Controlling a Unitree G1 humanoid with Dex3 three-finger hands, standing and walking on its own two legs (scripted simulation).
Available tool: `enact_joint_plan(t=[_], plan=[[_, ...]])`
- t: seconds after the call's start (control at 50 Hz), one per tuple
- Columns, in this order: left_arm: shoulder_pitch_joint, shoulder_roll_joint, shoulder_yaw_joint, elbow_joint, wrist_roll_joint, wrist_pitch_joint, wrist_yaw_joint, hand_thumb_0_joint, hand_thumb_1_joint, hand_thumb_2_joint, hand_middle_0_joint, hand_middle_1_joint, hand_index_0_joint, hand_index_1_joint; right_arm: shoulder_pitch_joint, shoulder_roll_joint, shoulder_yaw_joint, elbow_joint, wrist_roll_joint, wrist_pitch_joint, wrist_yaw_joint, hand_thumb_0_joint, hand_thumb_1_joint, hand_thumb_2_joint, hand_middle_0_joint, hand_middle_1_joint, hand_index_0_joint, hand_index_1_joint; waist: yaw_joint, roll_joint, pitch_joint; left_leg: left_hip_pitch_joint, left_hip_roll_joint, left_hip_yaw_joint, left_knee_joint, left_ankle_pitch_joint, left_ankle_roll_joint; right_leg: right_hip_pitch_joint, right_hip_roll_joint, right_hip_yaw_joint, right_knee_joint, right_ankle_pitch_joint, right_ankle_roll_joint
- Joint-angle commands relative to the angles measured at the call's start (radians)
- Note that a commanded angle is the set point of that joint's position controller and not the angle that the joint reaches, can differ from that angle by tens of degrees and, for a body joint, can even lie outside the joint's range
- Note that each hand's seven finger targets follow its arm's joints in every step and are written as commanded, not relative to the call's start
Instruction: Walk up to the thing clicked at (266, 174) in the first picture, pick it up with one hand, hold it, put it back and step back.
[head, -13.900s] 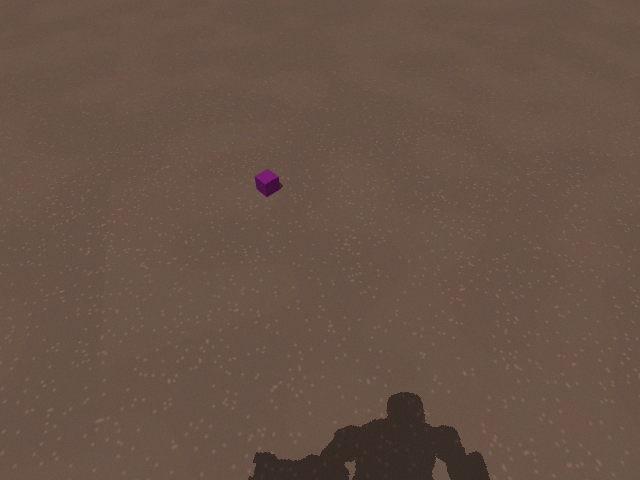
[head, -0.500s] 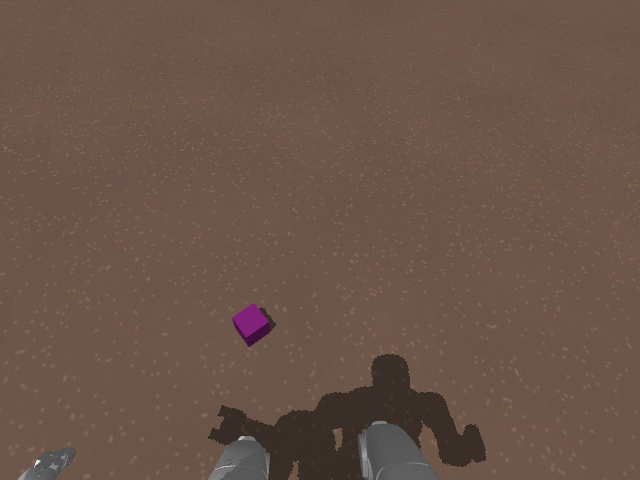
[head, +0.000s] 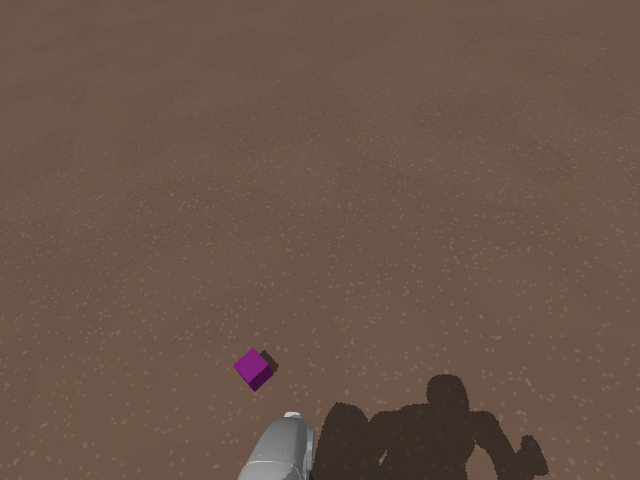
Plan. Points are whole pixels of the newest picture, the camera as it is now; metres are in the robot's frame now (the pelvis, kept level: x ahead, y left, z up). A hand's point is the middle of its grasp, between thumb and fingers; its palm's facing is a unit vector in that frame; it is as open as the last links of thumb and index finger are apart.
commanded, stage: walk up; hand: left
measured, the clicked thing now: (253, 369) +0.52 +0.33 -0.72
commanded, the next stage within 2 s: stand in 0.26 s
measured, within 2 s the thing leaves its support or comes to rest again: neither
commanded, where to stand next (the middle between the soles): +0.12 +0.07 m, yaw +4 degrees
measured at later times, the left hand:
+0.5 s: hand out of the picture +0.12 +0.32 -0.15, palm faces +0.01 -0.93 -0.36, open 7.4 cm
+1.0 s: hand out of the picture +0.11 +0.30 -0.12, palm faces +0.00 -0.93 -0.37, open 7.4 cm
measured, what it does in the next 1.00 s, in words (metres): steps on the spot: left foot, then right foot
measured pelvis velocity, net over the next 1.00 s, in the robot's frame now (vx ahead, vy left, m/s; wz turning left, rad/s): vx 0.04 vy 0.04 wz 0.04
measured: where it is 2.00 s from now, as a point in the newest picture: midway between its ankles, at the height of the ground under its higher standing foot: outside the picture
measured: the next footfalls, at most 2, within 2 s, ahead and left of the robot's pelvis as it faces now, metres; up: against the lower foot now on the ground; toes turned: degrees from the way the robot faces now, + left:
left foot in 0.24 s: +0.10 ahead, +0.19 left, +0.00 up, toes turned +2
right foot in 0.56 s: +0.12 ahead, -0.07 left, +0.00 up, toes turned +1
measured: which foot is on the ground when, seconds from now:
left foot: up 0.00-0.22, down 0.24-1.00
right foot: down 0.00-0.26, up 0.28-0.54, down 0.56-1.00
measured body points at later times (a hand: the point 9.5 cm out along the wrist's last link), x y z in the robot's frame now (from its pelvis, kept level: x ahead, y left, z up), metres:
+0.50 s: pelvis +0.02 +0.06 +0.00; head +0.07 +0.08 +0.44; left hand +0.12 +0.37 -0.13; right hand +0.15 -0.24 -0.11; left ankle +0.06 +0.19 -0.72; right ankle +0.06 -0.08 -0.70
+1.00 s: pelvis +0.04 +0.04 +0.02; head +0.04 +0.02 +0.47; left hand +0.11 +0.35 -0.10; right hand +0.09 -0.25 -0.13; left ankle +0.06 +0.19 -0.72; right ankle +0.08 -0.07 -0.72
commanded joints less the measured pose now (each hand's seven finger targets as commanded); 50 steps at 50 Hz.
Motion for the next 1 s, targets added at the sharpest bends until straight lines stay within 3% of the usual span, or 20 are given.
enact_joint_plan(t=[0.0,0.14,0.18,0.2,0.22,0.24,0.26,0.28,0.32,0.42,0.48,0.52,0.54,0.56,0.58,0.6,0.64,0.76,0.84,0.98], plan=[[-0.111,0.322,0.091,-0.116,-0.017,-0.028,0.086,0.000,0.900,0.900,-0.200,-0.300,-0.200,-0.300,0.036,-0.123,-0.051,-0.099,0.012,0.047,0.012,0.000,-0.900,-0.900,0.200,0.300,0.200,0.300,-0.076,-0.241,0.019,0.105,-0.016,-0.067,0.005,0.044,-0.011,-0.147,-0.232,0.088,-0.149,0.874,-0.101],[-0.017,0.326,0.098,-0.120,-0.009,0.018,0.095,0.000,0.900,0.900,-0.200,-0.300,-0.200,-0.300,-0.191,-0.122,-0.050,-0.163,0.026,0.040,0.000,0.000,-0.900,-0.900,0.200,0.300,0.200,0.300,0.042,-0.378,-0.061,0.107,-0.004,0.039,-0.312,-0.084,0.009,0.068,-0.253,0.119,0.020,0.842,-0.171],[0.009,0.342,0.096,-0.117,-0.021,0.025,0.100,0.000,0.900,0.900,-0.200,-0.300,-0.200,-0.300,-0.191,-0.112,-0.047,-0.155,0.020,0.032,0.009,0.000,-0.900,-0.900,0.200,0.300,0.200,0.300,0.043,-0.379,-0.099,0.172,-0.013,0.094,-0.466,-0.070,0.027,0.122,-0.247,0.134,0.089,0.901,-0.159],[-0.010,0.345,0.090,-0.124,-0.027,0.028,0.095,0.000,0.900,0.900,-0.200,-0.300,-0.200,-0.300,-0.129,-0.100,-0.048,-0.131,0.019,0.021,0.011,0.000,-0.900,-0.900,0.200,0.300,0.200,0.300,-0.002,-0.361,-0.156,0.323,-0.032,0.114,-0.632,0.041,0.048,0.102,-0.203,0.088,0.193,0.862,-0.131],[-0.009,0.312,0.076,-0.135,-0.031,0.024,0.091,0.000,0.900,0.900,-0.200,-0.300,-0.200,-0.300,-0.039,-0.145,-0.064,-0.095,0.015,0.007,0.006,0.000,-0.900,-0.900,0.200,0.300,0.200,0.300,-0.054,-0.248,-0.256,0.549,-0.039,0.065,-0.660,0.272,0.087,0.008,-0.146,0.045,0.372,0.735,-0.083],[0.025,0.112,0.047,-0.152,-0.009,0.026,0.048,0.000,0.900,0.900,-0.200,-0.300,-0.200,-0.300,0.160,-0.160,-0.051,-0.057,0.057,-0.037,-0.024,0.000,-0.900,-0.900,0.200,0.300,0.200,0.300,-0.086,-0.081,-0.496,0.972,0.277,-0.335,-0.604,0.633,0.131,-0.289,-0.038,0.031,0.563,-0.062,-0.007],[-0.103,0.181,0.056,-0.202,-0.013,0.030,0.054,0.000,0.900,0.900,-0.200,-0.300,-0.200,-0.300,0.185,-0.248,-0.072,-0.015,0.066,-0.058,-0.045,0.000,-0.900,-0.900,0.200,0.300,0.200,0.300,-0.157,-0.033,-0.496,0.980,0.358,-0.475,-0.569,0.868,0.273,-0.393,0.035,0.091,0.593,-0.236,-0.008],[-0.211,0.233,0.053,-0.219,-0.021,0.039,0.065,0.000,0.900,0.900,-0.200,-0.300,-0.200,-0.300,0.128,-0.246,-0.078,0.001,0.061,-0.063,-0.058,0.000,-0.900,-0.900,0.200,0.300,0.200,0.300,-0.149,-0.029,-0.418,0.888,0.366,-0.497,-0.558,0.705,0.318,-0.438,-0.028,0.140,0.569,-0.223,-0.020],[-0.233,0.229,0.061,-0.182,-0.019,0.043,0.045,0.000,0.900,0.900,-0.200,-0.300,-0.200,-0.300,-0.006,-0.108,-0.039,-0.032,0.069,-0.051,-0.072,0.000,-0.900,-0.900,0.200,0.300,0.200,0.300,-0.094,-0.098,-0.209,0.746,0.264,-0.256,-0.612,0.560,0.246,-0.447,-0.016,0.138,0.545,-0.181,-0.046],[-0.187,0.191,0.054,-0.123,-0.013,0.040,0.019,0.000,0.900,0.900,-0.200,-0.300,-0.200,-0.300,-0.148,-0.123,-0.022,-0.032,0.042,-0.068,-0.066,0.000,-0.900,-0.900,0.200,0.300,0.200,0.300,-0.018,0.047,-0.092,0.478,0.206,-0.167,-0.690,0.415,0.187,-0.229,-0.018,0.083,0.246,-0.144,-0.015],[-0.118,0.176,0.051,-0.054,-0.008,0.037,0.006,0.000,0.900,0.900,-0.200,-0.300,-0.200,-0.300,-0.210,-0.106,-0.013,-0.018,0.044,-0.060,-0.051,0.000,-0.900,-0.900,0.200,0.300,0.200,0.300,0.013,0.160,-0.104,0.328,0.163,-0.108,-0.721,0.244,0.158,-0.001,-0.020,-0.021,0.066,0.026,-0.016],[-0.117,0.177,0.050,-0.030,0.007,0.027,0.004,0.000,0.900,0.900,-0.200,-0.300,-0.200,-0.300,-0.209,-0.060,0.001,-0.003,0.057,-0.047,-0.038,0.000,-0.900,-0.900,0.200,0.300,0.200,0.300,0.027,0.111,-0.115,0.267,0.114,-0.086,-0.659,0.087,0.093,0.136,-0.014,-0.010,-0.130,0.212,-0.022],[-0.146,0.207,0.048,-0.038,0.018,0.020,0.006,0.000,0.900,0.900,-0.200,-0.300,-0.200,-0.300,-0.198,-0.013,0.016,0.000,0.067,-0.046,-0.034,0.000,-0.900,-0.900,0.200,0.300,0.200,0.300,0.026,0.024,-0.134,0.258,0.074,-0.063,-0.619,-0.003,0.044,0.152,-0.081,0.086,-0.210,0.235,-0.041],[-0.232,0.256,0.051,-0.059,0.031,0.016,0.007,0.000,0.900,0.900,-0.200,-0.300,-0.200,-0.300,-0.182,-0.002,0.021,0.005,0.073,-0.046,-0.034,0.000,-0.900,-0.900,0.200,0.300,0.200,0.300,-0.023,-0.068,-0.115,0.261,0.026,-0.043,-0.625,-0.116,0.016,0.076,-0.165,0.242,-0.247,0.173,-0.084],[-0.322,0.292,0.052,-0.068,0.030,0.020,0.004,0.000,0.900,0.900,-0.200,-0.300,-0.200,-0.300,-0.174,-0.024,0.016,0.025,0.073,-0.040,-0.036,0.000,-0.900,-0.900,0.200,0.300,0.200,0.300,-0.058,-0.083,-0.076,0.366,0.014,-0.027,-0.658,-0.241,0.022,-0.118,-0.214,0.286,-0.305,-0.106,-0.125],[-0.390,0.275,0.045,-0.057,0.026,0.032,-0.005,0.000,0.900,0.900,-0.200,-0.300,-0.200,-0.300,-0.138,-0.042,0.012,0.057,0.062,-0.037,-0.031,0.000,-0.900,-0.900,0.200,0.300,0.200,0.300,-0.092,-0.099,-0.023,0.474,0.030,-0.039,-0.698,-0.275,0.029,-0.264,-0.190,0.260,-0.324,-0.309,-0.118],[-0.374,0.198,0.019,-0.047,0.013,0.044,-0.021,0.000,0.900,0.900,-0.200,-0.300,-0.200,-0.300,-0.195,-0.096,0.000,0.084,0.052,-0.039,-0.017,0.000,-0.900,-0.900,0.200,0.300,0.200,0.300,-0.049,-0.079,0.018,0.426,0.065,-0.096,-0.768,-0.336,0.029,-0.209,-0.105,0.166,-0.333,-0.249,-0.064],[-0.338,0.150,0.014,0.029,-0.001,0.028,-0.023,0.000,0.900,0.900,-0.200,-0.300,-0.200,-0.300,-0.155,-0.054,0.026,0.151,0.050,-0.059,-0.024,0.000,-0.900,-0.900,0.200,0.300,0.200,0.300,-0.037,-0.150,-0.120,0.421,0.073,-0.074,-0.816,-0.095,0.024,0.050,-0.096,0.121,-0.285,0.080,-0.063],[-0.376,0.161,0.006,0.038,-0.002,0.045,-0.029,0.000,0.900,0.900,-0.200,-0.300,-0.200,-0.300,-0.161,-0.040,0.037,0.169,0.055,-0.044,-0.018,0.000,-0.900,-0.900,0.200,0.300,0.200,0.300,-0.045,-0.154,-0.076,0.440,0.063,-0.073,-0.847,-0.211,-0.001,-0.083,-0.100,0.154,-0.366,-0.144,-0.046],[-0.371,0.201,0.012,0.079,-0.008,0.024,-0.019,0.000,0.900,0.900,-0.200,-0.300,-0.200,-0.300,-0.138,-0.044,0.039,0.228,0.048,-0.062,-0.026,0.000,-0.900,-0.900,0.200,0.300,0.200,0.300,-0.045,-0.179,-0.125,0.521,0.068,-0.041,-0.814,0.043,0.009,-0.026,-0.122,0.149,-0.383,0.059,-0.051]])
